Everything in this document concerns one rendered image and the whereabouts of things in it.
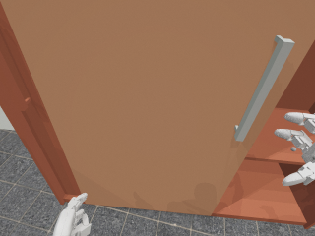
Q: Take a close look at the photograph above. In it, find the wardrobe door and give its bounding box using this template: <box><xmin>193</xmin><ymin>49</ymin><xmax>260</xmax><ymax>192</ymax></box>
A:
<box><xmin>0</xmin><ymin>0</ymin><xmax>315</xmax><ymax>216</ymax></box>
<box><xmin>0</xmin><ymin>1</ymin><xmax>82</xmax><ymax>196</ymax></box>

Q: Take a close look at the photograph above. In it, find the right robot hand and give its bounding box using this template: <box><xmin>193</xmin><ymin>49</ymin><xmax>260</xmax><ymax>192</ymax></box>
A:
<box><xmin>274</xmin><ymin>112</ymin><xmax>315</xmax><ymax>186</ymax></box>

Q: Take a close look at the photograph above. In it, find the left robot hand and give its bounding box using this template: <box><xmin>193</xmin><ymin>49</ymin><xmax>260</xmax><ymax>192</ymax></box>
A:
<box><xmin>52</xmin><ymin>193</ymin><xmax>92</xmax><ymax>236</ymax></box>

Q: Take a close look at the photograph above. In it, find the handle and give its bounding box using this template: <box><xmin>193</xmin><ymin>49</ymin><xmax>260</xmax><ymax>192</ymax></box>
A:
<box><xmin>234</xmin><ymin>35</ymin><xmax>295</xmax><ymax>142</ymax></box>
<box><xmin>0</xmin><ymin>51</ymin><xmax>28</xmax><ymax>111</ymax></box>

